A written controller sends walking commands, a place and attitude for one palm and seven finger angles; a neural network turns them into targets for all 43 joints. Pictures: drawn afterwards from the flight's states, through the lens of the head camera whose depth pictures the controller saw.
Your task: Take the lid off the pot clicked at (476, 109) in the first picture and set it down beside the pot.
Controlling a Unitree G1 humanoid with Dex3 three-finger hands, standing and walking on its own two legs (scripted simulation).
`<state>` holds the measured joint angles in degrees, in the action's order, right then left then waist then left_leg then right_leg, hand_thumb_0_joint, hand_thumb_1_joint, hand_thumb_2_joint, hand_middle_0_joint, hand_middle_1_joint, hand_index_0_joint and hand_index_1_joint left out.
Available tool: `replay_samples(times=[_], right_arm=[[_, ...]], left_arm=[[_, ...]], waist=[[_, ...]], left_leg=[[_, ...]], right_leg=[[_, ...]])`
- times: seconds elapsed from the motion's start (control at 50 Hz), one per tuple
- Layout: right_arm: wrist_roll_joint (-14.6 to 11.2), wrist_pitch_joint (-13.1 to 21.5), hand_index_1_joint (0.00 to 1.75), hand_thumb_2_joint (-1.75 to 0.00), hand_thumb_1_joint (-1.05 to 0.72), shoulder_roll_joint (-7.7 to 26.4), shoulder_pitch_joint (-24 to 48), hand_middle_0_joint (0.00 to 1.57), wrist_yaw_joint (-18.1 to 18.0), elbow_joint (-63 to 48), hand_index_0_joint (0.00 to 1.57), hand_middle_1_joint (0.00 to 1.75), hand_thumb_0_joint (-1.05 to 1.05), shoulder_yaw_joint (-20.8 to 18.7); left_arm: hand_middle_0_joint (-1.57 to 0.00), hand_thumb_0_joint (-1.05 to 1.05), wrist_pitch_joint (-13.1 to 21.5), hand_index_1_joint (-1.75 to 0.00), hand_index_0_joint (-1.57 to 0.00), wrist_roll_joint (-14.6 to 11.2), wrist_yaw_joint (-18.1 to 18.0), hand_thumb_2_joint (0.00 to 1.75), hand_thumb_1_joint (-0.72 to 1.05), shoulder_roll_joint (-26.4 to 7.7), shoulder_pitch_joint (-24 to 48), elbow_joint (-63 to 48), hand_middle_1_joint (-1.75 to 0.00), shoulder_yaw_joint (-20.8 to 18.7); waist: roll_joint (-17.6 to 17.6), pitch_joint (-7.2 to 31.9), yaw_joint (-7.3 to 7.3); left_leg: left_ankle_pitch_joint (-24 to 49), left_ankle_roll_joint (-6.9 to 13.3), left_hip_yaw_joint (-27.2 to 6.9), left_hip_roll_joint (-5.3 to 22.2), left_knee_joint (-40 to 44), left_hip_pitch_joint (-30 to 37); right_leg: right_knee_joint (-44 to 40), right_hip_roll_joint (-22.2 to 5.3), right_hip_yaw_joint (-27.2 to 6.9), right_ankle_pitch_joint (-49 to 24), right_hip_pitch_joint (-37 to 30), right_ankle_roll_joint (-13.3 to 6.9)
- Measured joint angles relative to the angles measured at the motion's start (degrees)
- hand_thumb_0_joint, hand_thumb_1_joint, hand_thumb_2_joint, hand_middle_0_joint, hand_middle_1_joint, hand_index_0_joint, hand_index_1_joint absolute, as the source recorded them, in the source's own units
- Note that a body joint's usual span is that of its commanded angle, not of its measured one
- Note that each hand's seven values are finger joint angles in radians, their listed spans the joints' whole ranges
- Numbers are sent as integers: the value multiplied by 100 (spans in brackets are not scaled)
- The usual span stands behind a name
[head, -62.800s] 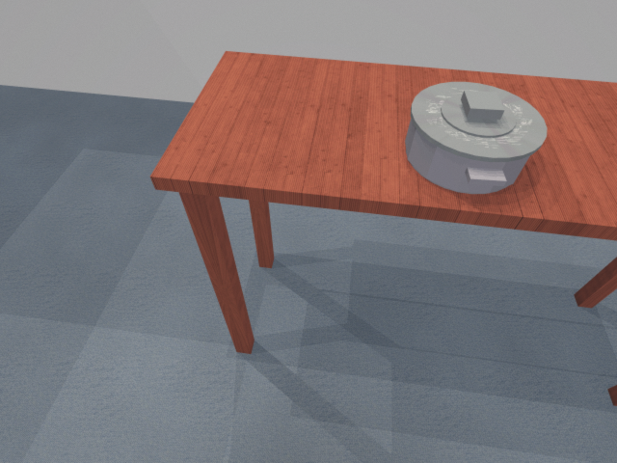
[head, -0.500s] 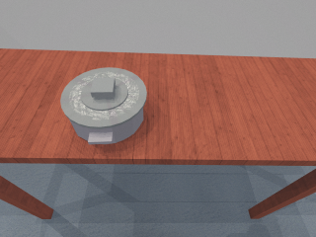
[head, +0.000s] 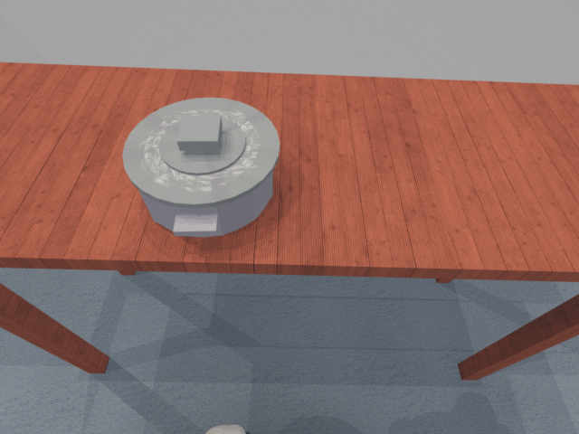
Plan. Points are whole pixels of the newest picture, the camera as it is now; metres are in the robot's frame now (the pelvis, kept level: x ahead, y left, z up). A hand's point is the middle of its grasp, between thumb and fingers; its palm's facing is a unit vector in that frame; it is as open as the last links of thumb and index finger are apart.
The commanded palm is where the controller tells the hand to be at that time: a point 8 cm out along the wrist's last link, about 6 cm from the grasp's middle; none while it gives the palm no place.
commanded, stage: come to a stop and stand still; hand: left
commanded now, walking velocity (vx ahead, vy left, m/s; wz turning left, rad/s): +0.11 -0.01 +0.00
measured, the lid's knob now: (200, 132) +0.45 +0.16 +0.15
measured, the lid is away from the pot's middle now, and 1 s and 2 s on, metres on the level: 0.00 0.00 0.00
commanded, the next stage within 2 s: look again from close up in 0.84 s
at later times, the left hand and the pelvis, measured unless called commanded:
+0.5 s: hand out of the picture +0.01 +0.20 -0.18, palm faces -0.01 -0.98 -0.19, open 7.4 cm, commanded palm none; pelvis +0.02 +0.03 -0.01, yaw +0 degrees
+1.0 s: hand out of the picture +0.07 +0.20 -0.18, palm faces +0.00 -0.98 -0.22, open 7.4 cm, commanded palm none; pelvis +0.03 +0.01 +0.00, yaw -1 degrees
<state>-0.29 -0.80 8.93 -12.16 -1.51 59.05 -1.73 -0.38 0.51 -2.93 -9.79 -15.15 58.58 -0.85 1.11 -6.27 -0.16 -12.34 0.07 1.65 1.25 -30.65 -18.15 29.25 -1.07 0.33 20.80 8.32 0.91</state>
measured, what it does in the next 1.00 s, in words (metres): stands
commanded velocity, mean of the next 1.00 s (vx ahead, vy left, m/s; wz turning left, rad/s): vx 0.03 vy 0.00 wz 0.00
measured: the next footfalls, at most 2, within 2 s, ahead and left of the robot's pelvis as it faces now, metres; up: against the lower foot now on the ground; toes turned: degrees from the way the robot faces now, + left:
none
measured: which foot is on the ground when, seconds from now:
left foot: down 0.00-1.00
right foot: down 0.00-1.00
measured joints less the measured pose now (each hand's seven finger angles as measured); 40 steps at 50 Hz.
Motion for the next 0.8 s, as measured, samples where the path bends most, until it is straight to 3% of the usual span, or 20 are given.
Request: replay_samples(times=[0.24,0.32,0.36,0.4,0.5,0.62,0.8], right_arm=[[109,-15,30,-90,-91,29,-285,20,117,-16,20,30,0,9],[94,35,30,-90,-91,-62,-472,20,109,68,20,30,0,35],[86,-4,30,-90,-91,-20,-502,20,112,50,20,30,1,86],[99,-7,30,-90,-92,8,-490,20,134,-22,20,30,1,93],[89,100,30,-90,-92,55,-556,20,100,-155,20,30,1,101],[78,73,30,-90,-94,124,-373,20,44,-63,20,30,2,88],[74,128,30,-90,-92,84,-71,20,68,-193,20,30,1,117]], left_arm=[[-20,0,-61,-30,-20,43,121,90,91,-27,-354,94,-30,60],[-20,0,-27,-30,-20,39,137,90,91,-20,-417,135,-30,64],[-20,0,101,-30,-20,53,59,90,91,44,-439,169,-30,119],[-20,0,173,-30,-20,45,51,90,91,84,-475,194,-30,169],[-20,0,111,-30,-20,2,56,90,91,73,-358,237,-30,158],[-20,0,138,-30,-20,-21,-23,90,91,-20,-191,115,-30,104],[-20,0,34,-30,-20,-18,3,90,91,-150,137,-100,-30,69]], waist=[[-27,467,19],[88,456,-6],[-32,410,-4],[-91,355,58],[-189,386,132],[-233,456,76],[-70,423,52]], left_leg=[[-167,49,-45,23,-273,-59],[-203,99,19,-65,-210,-38],[-277,104,-28,2,-376,-181],[-387,125,-14,14,-526,-280],[-596,252,55,-111,-751,-361],[-703,246,140,-126,-756,-210],[-591,191,150,-137,-535,-92]], right_leg=[[-12,36,25,33,-85,-12],[23,-59,-22,99,-49,2],[-108,2,12,17,-54,145],[-82,12,-5,44,-3,155],[320,-109,-44,370,153,-98],[231,-160,-129,376,-4,205],[178,-170,-135,362,-42,172]])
